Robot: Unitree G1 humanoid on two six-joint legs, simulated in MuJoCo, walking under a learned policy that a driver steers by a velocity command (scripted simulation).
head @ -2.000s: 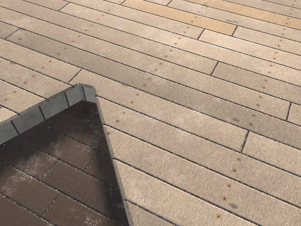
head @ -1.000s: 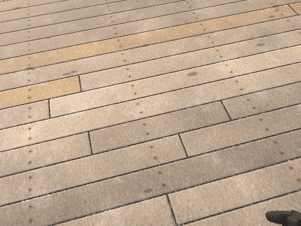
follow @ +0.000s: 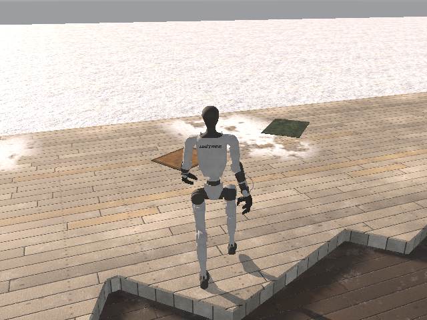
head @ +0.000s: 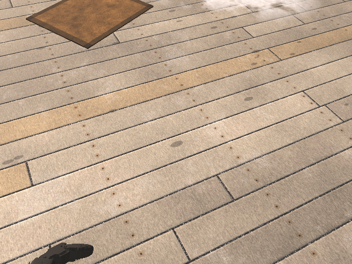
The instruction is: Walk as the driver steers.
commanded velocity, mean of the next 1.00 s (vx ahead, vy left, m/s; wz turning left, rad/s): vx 0.97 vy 0.00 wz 0.54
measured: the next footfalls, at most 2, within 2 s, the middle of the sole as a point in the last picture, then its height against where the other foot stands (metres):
right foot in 0.16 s outside the picture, level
left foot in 0.62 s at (136, 206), level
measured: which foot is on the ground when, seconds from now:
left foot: down 0.00-0.18, up 0.20-0.60, down 0.62-1.00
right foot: up 0.00-0.14, down 0.16-0.62, up 0.64-1.00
